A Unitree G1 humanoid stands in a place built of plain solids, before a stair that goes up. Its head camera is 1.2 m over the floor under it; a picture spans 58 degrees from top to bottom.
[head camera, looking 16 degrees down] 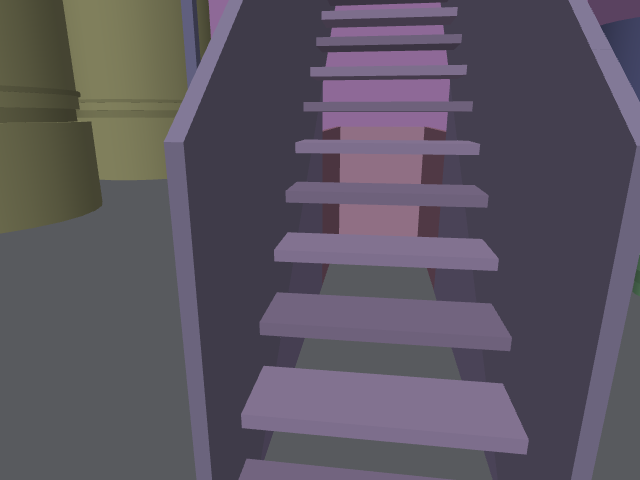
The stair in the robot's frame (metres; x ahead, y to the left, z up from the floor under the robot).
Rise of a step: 0.18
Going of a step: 0.23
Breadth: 0.88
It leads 7 degrees to the right of straight ahead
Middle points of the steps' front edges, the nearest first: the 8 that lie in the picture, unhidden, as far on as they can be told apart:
1.02 -0.17 0.36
1.25 -0.20 0.54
1.48 -0.23 0.72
1.71 -0.26 0.91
1.94 -0.29 1.09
2.16 -0.32 1.27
2.39 -0.35 1.45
2.62 -0.38 1.63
